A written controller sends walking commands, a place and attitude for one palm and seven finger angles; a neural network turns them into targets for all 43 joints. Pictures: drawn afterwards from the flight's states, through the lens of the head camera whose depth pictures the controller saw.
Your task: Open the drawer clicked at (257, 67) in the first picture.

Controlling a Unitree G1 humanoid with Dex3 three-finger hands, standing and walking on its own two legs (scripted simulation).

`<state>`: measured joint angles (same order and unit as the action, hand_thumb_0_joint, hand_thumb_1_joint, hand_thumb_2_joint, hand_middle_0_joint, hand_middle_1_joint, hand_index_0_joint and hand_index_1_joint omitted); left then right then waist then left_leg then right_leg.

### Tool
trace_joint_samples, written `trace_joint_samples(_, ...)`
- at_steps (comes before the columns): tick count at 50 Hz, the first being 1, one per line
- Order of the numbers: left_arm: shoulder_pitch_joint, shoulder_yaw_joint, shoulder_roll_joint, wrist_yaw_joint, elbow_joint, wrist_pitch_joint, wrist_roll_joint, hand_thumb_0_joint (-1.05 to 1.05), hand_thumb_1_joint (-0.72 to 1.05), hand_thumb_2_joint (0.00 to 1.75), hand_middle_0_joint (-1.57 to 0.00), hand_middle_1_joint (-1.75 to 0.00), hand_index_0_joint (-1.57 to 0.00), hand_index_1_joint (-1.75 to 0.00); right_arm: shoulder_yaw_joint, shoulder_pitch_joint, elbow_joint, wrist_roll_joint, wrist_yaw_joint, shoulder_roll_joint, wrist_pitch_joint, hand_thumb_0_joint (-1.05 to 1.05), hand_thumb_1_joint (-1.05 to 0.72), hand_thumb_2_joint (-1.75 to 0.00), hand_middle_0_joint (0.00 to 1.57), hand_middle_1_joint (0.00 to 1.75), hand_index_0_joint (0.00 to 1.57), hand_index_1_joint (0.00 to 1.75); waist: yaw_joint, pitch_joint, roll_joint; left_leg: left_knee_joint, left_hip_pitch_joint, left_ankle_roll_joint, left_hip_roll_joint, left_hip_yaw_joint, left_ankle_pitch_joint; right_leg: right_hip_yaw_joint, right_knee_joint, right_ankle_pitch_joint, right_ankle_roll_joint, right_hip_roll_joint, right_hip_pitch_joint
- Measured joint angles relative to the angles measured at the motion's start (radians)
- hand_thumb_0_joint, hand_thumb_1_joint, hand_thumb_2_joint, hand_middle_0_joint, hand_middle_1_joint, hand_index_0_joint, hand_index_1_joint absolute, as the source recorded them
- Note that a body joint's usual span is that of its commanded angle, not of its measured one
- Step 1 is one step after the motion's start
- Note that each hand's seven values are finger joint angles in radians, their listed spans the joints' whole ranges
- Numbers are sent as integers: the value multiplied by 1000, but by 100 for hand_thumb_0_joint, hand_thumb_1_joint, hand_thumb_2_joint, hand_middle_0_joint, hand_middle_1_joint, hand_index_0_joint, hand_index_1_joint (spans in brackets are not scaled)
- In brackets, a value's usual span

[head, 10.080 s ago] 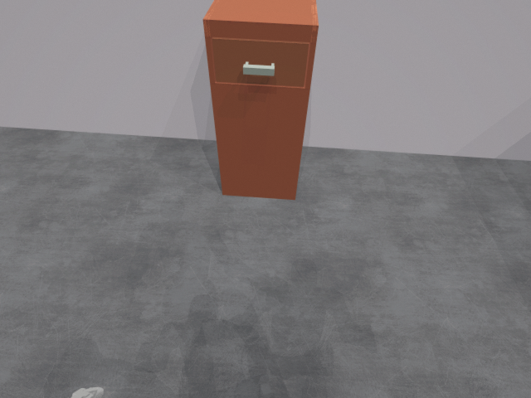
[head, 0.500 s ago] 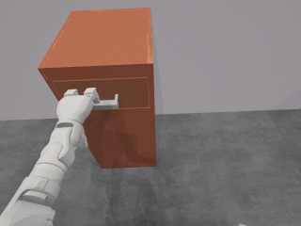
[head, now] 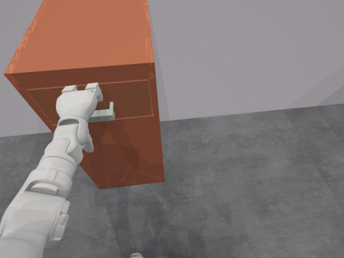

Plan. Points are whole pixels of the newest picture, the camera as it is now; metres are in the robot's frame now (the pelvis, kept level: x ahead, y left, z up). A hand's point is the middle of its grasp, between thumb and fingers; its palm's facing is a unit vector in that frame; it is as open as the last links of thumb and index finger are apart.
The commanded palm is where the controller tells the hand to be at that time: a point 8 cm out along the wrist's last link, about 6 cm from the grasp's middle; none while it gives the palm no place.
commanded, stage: move the hooked fingers above the handle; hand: left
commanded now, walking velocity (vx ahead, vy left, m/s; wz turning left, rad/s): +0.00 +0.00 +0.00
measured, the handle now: (96, 111) +0.54 +0.22 -0.02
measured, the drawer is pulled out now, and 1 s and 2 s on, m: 0.00 0.00 0.00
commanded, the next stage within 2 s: lower the fingers behind the handle in 0.86 s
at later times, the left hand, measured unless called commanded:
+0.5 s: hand (86, 113) +0.49 +0.22 +0.03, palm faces -0.04 -0.05 -1.00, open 13.8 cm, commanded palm +0.47 +0.21 +0.09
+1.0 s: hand (90, 114) +0.48 +0.20 +0.04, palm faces -0.05 -0.04 -1.00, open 13.8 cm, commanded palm +0.47 +0.21 +0.09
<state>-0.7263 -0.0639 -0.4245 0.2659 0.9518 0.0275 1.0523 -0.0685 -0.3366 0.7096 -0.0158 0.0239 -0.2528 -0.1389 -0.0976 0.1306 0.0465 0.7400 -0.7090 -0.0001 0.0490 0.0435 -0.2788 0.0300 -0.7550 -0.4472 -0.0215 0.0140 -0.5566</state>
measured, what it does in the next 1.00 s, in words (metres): stands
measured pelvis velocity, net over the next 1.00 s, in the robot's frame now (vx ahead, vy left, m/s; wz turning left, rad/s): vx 0.00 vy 0.01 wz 0.00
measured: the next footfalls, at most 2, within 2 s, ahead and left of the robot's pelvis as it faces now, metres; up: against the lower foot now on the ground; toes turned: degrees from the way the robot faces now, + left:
none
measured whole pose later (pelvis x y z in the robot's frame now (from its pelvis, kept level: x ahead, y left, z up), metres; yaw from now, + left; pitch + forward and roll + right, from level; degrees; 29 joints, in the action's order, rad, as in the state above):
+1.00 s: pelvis +0.00 +0.01 +0.00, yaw +0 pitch +17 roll -1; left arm -0.83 -0.08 -0.43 0.29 1.07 0.03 1.06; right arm -0.06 -0.36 0.72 -0.01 0.02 -0.25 -0.12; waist -0.13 0.14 0.05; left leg 0.78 -0.78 0.01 0.05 0.04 -0.29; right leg 0.03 -0.77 -0.45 -0.01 0.02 -0.61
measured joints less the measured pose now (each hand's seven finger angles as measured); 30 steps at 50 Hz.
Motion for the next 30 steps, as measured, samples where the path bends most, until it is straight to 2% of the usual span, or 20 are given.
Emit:
trace_joint_samples(6, -38, 9, -29, -3, 56, -3, 0, 0, -48, 30, -32, -120, -32, -120, -4, -25, 11, 2, 0, -3, 6, 1, -90, -90, 20, 30, 20, 30, -18, 8, -1, 14, -29, 1, 4, -1, -7, 0, -3, 0, 2, 4, -24)
trace_joint_samples(15, -86, 24, -41, 6, 93, -28, 11, 0, -48, 30, -32, -120, -32, -120, -7, -45, 22, 11, -5, -2, 17, 1, -90, -90, 20, 30, 20, 30, -37, 16, -2, 46, -84, 9, 7, -2, -19, -1, -19, -3, 9, 6, -72)
trace_joint_samples(20, -87, 36, -38, 21, 95, -20, 18, 0, -48, 30, -32, -120, -32, -120, -7, -50, 23, 15, -12, 5, 13, 1, -90, -90, 20, 30, 20, 30, -39, 24, 0, 54, -96, 14, 8, 5, -25, -9, -22, -4, 15, 6, -84)
trace_joint_samples(30, -82, 3, 1, 30, 89, 3, 11, 0, -48, 30, -32, -120, -32, -120, 0, -38, 24, 15, -21, 23, 6, 1, -90, -90, 20, 30, 20, 30, -29, 22, 7, 46, -77, 21, 0, 6, -22, -9, -9, 1, 22, -1, -62)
